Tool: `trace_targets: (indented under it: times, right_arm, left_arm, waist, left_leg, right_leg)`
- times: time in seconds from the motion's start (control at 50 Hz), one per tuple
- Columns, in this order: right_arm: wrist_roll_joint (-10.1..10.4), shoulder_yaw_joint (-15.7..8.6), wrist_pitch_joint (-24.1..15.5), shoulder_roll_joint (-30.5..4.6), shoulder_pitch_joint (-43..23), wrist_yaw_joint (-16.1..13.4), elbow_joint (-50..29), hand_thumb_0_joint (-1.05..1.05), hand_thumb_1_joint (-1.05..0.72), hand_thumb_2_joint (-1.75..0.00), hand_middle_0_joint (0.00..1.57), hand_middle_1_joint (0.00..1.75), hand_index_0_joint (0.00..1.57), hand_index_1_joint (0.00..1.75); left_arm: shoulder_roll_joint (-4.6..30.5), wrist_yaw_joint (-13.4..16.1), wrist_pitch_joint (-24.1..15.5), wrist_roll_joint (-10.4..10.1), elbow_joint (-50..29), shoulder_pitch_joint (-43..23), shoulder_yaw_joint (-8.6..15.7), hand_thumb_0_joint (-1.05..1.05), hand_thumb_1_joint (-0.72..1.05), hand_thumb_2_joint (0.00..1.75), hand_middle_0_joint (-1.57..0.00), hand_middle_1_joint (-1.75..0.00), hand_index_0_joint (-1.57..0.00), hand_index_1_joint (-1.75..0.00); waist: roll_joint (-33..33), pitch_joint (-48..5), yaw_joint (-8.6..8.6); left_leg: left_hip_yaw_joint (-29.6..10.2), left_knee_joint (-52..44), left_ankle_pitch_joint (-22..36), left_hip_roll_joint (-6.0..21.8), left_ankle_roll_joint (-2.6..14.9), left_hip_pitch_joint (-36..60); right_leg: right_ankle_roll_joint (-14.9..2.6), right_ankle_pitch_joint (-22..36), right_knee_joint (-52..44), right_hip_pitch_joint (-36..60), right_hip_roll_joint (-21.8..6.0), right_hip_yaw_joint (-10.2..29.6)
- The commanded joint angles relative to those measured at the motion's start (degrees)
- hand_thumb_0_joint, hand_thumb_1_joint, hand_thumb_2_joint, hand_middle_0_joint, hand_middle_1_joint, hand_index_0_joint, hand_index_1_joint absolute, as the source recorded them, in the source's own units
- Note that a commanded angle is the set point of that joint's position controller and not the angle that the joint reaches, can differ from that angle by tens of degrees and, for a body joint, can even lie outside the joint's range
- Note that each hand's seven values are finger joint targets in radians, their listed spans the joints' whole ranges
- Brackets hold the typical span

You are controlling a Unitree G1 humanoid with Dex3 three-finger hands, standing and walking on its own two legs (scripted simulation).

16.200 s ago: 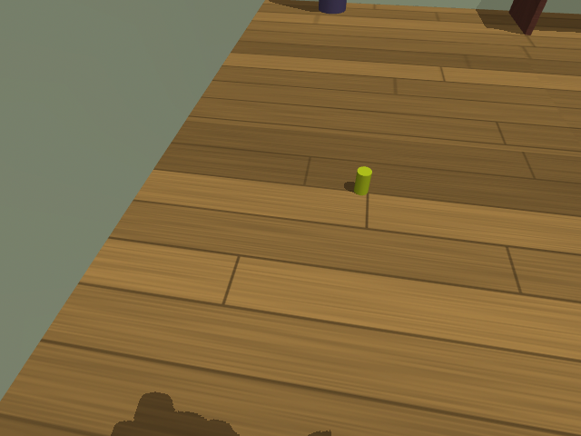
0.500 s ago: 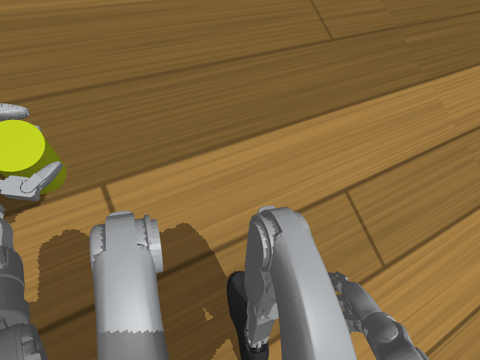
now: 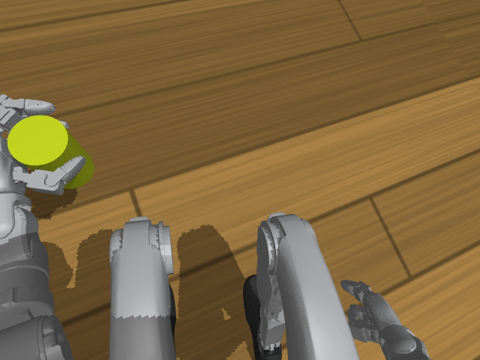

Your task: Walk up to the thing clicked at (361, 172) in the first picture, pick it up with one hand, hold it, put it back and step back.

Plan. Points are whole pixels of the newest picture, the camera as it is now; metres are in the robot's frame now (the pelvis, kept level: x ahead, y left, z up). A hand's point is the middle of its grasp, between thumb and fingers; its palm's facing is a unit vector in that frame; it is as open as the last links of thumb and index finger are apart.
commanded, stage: settle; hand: left
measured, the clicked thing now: (57, 156) +0.42 +0.29 -0.07
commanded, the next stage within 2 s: lift in 0.40 s
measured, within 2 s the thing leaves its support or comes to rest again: neither
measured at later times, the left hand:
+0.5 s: hand (41, 141) +0.41 +0.28 +0.00, palm faces +0.25 -0.97 -0.04, open 10.0 cm
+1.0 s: hand (15, 128) +0.40 +0.28 +0.07, palm faces +0.23 -0.97 -0.03, open 10.0 cm
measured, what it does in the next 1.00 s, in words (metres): rises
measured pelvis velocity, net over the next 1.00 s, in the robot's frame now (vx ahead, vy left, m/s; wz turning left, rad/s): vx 0.00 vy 0.00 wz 0.06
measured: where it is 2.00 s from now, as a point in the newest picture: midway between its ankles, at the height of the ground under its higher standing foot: (214, 341)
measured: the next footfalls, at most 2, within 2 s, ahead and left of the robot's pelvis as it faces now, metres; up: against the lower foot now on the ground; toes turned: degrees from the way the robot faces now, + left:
none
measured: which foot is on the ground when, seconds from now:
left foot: down 0.00-1.00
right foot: down 0.00-1.00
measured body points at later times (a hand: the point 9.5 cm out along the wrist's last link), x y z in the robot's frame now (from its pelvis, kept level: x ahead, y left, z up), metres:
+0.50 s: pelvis +0.00 +0.00 +0.02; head +0.19 +0.06 +0.42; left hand +0.39 +0.34 +0.00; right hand +0.15 -0.26 -0.10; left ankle +0.09 +0.13 -0.32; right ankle +0.09 -0.10 -0.32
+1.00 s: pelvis +0.00 +0.00 +0.07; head +0.18 +0.05 +0.48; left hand +0.38 +0.33 +0.07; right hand +0.16 -0.25 -0.06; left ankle +0.09 +0.13 -0.32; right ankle +0.09 -0.10 -0.32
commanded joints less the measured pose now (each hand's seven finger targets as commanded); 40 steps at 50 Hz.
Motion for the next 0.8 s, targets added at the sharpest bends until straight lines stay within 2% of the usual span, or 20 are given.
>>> trace_targets:
  times: [0.0,0.02,0.04,0.08,0.12,0.14,0.22,0.26,0.34,0.4,0.44,0.46,0.52,0.54,0.56,0.58,0.6,0.66,0.7,0.78]
  right_arm:
    - [-0.03,-4.70,-1.40,-11.82,6.44,-1.28,-3.87,0.00,-0.90,-0.90,0.20,0.30,0.20,0.30]
    - [-0.14,-4.48,-1.35,-11.24,6.24,-1.12,-3.58,0.00,-0.90,-0.90,0.20,0.30,0.20,0.30]
    - [-0.11,-4.86,-1.48,-11.45,6.57,-1.15,-3.35,0.00,-0.90,-0.90,0.20,0.30,0.20,0.30]
    - [0.13,-4.70,-1.66,-11.38,6.79,-1.20,-3.33,0.00,-0.90,-0.90,0.20,0.30,0.20,0.30]
    - [-0.02,-5.06,-1.70,-11.49,7.36,-1.28,-3.03,0.00,-0.89,-0.90,0.20,0.30,0.20,0.30]
    - [-0.02,-5.28,-1.59,-11.42,7.20,-1.36,-3.21,0.00,-0.89,-0.90,0.20,0.30,0.20,0.30]
    - [0.13,-4.90,-1.77,-11.05,6.62,-1.19,-3.57,0.00,-0.89,-0.90,0.20,0.30,0.20,0.30]
    - [0.19,-5.30,-1.78,-11.37,6.80,-1.30,-3.35,0.00,-0.89,-0.90,0.20,0.30,0.20,0.30]
    - [0.42,-5.28,-1.83,-11.19,6.62,-1.30,-3.40,0.00,-0.89,-0.90,0.20,0.30,0.20,0.30]
    - [0.39,-5.76,-1.97,-11.49,7.78,-1.40,-2.85,0.00,-0.89,-0.90,0.20,0.30,0.20,0.30]
    - [0.39,-5.31,-2.04,-10.86,7.35,-1.36,-3.10,0.00,-0.89,-0.90,0.20,0.30,0.20,0.30]
    - [0.45,-5.65,-2.03,-11.20,7.73,-1.57,-2.72,0.00,-0.89,-0.90,0.20,0.30,0.20,0.30]
    - [0.33,-5.63,-2.01,-10.82,8.13,-1.40,-2.57,0.00,-0.93,-0.90,0.20,0.30,0.20,0.30]
    - [0.43,-5.86,-2.01,-10.86,8.30,-1.48,-2.53,0.00,-0.93,-0.90,0.20,0.30,0.20,0.30]
    - [0.39,-5.92,-2.09,-10.72,7.79,-1.50,-2.75,0.00,-0.93,-0.90,0.20,0.30,0.20,0.30]
    - [0.60,-6.09,-2.18,-10.72,8.23,-1.54,-2.83,0.00,-0.93,-0.90,0.20,0.30,0.20,0.30]
    - [0.68,-6.14,-2.25,-10.65,8.40,-1.56,-2.46,0.00,-0.93,-0.90,0.20,0.30,0.20,0.30]
    - [1.23,-6.38,-2.40,-10.70,8.30,-1.78,-2.62,0.00,-0.92,-0.90,0.20,0.30,0.20,0.30]
    - [1.59,-6.60,-2.42,-10.61,8.78,-2.01,-2.74,0.00,-0.92,-0.90,0.20,0.30,0.20,0.30]
    - [2.33,-7.21,-2.76,-9.66,8.28,-2.31,-3.36,0.00,-0.92,-0.90,0.20,0.30,0.20,0.30]
  left_arm:
    - [16.18,0.69,-4.40,-0.61,-15.54,-15.97,4.92,0.00,0.20,1.29,-1.28,-1.38,-1.27,-1.40]
    - [13.80,0.35,-3.91,-0.17,-12.93,-13.56,2.80,0.00,0.20,1.29,-1.29,-1.39,-1.28,-1.41]
    - [13.14,0.41,-3.85,-0.29,-14.09,-15.88,2.28,0.00,0.19,1.29,-1.30,-1.39,-1.30,-1.42]
    - [11.54,0.53,-3.17,-0.47,-9.12,-12.76,2.59,0.00,0.21,1.31,-1.30,-1.40,-1.30,-1.42]
    - [13.49,0.75,-3.69,-0.22,-13.08,-15.30,3.51,0.00,0.21,1.30,-1.28,-1.39,-1.28,-1.41]
    - [13.64,0.82,-3.66,0.06,-13.79,-15.61,3.13,0.00,0.20,1.30,-1.29,-1.39,-1.28,-1.41]
    - [10.27,1.09,-2.88,0.63,-7.46,-13.44,1.72,0.00,0.17,1.31,-1.29,-1.39,-1.29,-1.42]
    - [12.99,1.28,-3.94,0.62,-13.09,-17.99,2.61,0.00,0.17,1.30,-1.28,-1.37,-1.27,-1.39]
    - [10.90,1.14,-3.37,0.86,-8.77,-15.41,1.68,0.00,0.20,1.30,-1.27,-1.37,-1.26,-1.39]
    - [13.12,1.50,-3.90,0.76,-11.75,-18.15,3.09,0.00,0.18,1.31,-1.26,-1.37,-1.26,-1.40]
    - [10.33,0.98,-3.46,0.89,-8.15,-16.03,1.05,0.00,0.22,1.29,-1.26,-1.36,-1.26,-1.38]
    - [12.69,1.25,-3.92,0.83,-11.29,-19.24,2.34,0.00,0.22,1.30,-1.26,-1.36,-1.26,-1.39]
    - [12.65,1.53,-4.06,1.16,-11.22,-18.84,2.33,0.00,0.18,1.23,-1.31,-1.43,-1.34,-1.41]
    - [12.47,1.45,-3.57,1.12,-8.19,-15.97,3.27,0.00,0.16,1.24,-1.32,-1.45,-1.35,-1.43]
    - [11.17,1.04,-3.73,0.93,-9.82,-17.01,1.44,0.00,0.16,1.25,-1.32,-1.44,-1.35,-1.43]
    - [11.64,0.91,-3.95,0.60,-12.12,-19.04,1.58,0.00,0.17,1.25,-1.31,-1.44,-1.34,-1.43]
    - [11.74,0.56,-3.57,0.57,-9.77,-15.97,2.65,0.00,0.17,1.25,-1.32,-1.45,-1.35,-1.43]
    - [11.02,-0.59,-3.00,-0.04,-10.93,-16.09,1.78,0.00,0.19,1.24,-1.32,-1.44,-1.35,-1.42]
    - [12.34,-0.71,-2.90,-0.58,-14.00,-17.28,2.96,0.00,0.18,1.24,-1.31,-1.43,-1.34,-1.42]
    - [9.90,-0.61,-1.39,-1.21,-14.85,-14.56,2.01,0.00,0.18,1.24,-1.30,-1.43,-1.34,-1.41]
  waist:
    - [10.02,-38.80,0.72]
    - [10.92,-38.35,0.47]
    - [10.52,-37.88,-0.14]
    - [8.24,-35.79,-0.73]
    - [9.47,-37.71,-0.10]
    - [10.57,-38.62,0.22]
    - [9.76,-34.00,-0.75]
    - [11.70,-35.08,-0.14]
    - [11.15,-34.27,-0.85]
    - [11.62,-37.76,0.00]
    - [10.41,-35.95,-1.02]
    - [10.45,-36.71,-0.50]
    - [11.07,-38.27,0.02]
    - [9.47,-38.03,0.45]
    - [9.73,-37.61,-0.29]
    - [9.71,-38.26,-0.28]
    - [9.21,-38.75,0.30]
    - [10.07,-39.17,0.31]
    - [10.49,-40.73,0.96]
    - [8.90,-39.77,1.21]
  left_leg:
    - [3.49,-15.37,5.86,-0.29,2.46,24.96]
    - [3.65,-15.80,6.39,-0.27,2.29,25.60]
    - [3.59,-15.85,6.44,-0.32,2.32,25.69]
    - [3.44,-15.68,6.94,-0.34,2.57,24.55]
    - [3.54,-15.87,7.93,-0.33,2.54,25.82]
    - [3.77,-16.34,8.29,-0.35,2.43,27.17]
    - [3.24,-17.86,4.72,-0.43,2.24,26.13]
    - [3.18,-19.01,2.77,-0.44,2.03,27.36]
    - [2.80,-19.95,2.18,-0.50,1.99,28.31]
    - [3.53,-19.46,4.61,-0.70,2.08,29.76]
    - [3.63,-19.24,4.63,-0.68,2.19,28.61]
    - [3.84,-19.27,4.49,-0.68,2.24,28.68]
    - [4.14,-19.52,5.20,-0.92,2.18,29.21]
    - [4.38,-19.42,5.79,-0.88,2.31,29.49]
    - [4.59,-19.39,5.32,-0.91,2.36,28.37]
    - [4.65,-19.75,5.04,-1.00,2.43,28.13]
    - [4.67,-20.12,5.38,-1.03,2.43,29.18]
    - [4.67,-21.02,5.83,-1.01,2.41,30.77]
    - [4.66,-21.97,6.38,-1.05,2.36,32.02]
    - [5.12,-23.80,4.92,-0.99,2.44,31.78]
  right_leg:
    - [-0.81,9.88,-16.35,20.96,0.81,1.10]
    - [-0.85,10.09,-16.18,21.03,0.73,1.18]
    - [-0.90,10.23,-16.62,19.79,0.84,1.25]
    - [-0.70,10.99,-16.72,19.81,0.90,0.82]
    - [-0.86,11.92,-16.80,20.48,0.86,1.06]
    - [-0.98,11.82,-16.95,20.46,0.77,1.21]
    - [-1.25,8.39,-16.97,17.22,0.81,0.20]
    - [-1.53,6.58,-17.24,16.61,0.67,0.22]
    - [-1.50,6.18,-17.22,15.37,0.50,0.07]
    - [-1.43,8.17,-17.57,17.45,0.41,0.72]
    - [-1.26,8.21,-18.16,17.33,0.42,0.75]
    - [-1.37,8.06,-18.36,17.52,0.40,1.09]
    - [-1.41,8.43,-18.48,19.15,0.30,1.39]
    - [-1.22,8.65,-19.15,19.43,0.39,1.64]
    - [-1.16,8.28,-19.56,19.91,0.27,1.92]
    - [-1.19,8.09,-20.00,20.66,0.16,2.23]
    - [-1.14,8.26,-20.09,20.96,0.23,2.10]
    - [-1.31,8.73,-20.27,20.52,0.13,2.09]
    - [-1.40,9.16,-20.62,21.44,0.02,2.09]
    - [-1.24,7.28,-23.71,22.77,-0.11,3.52]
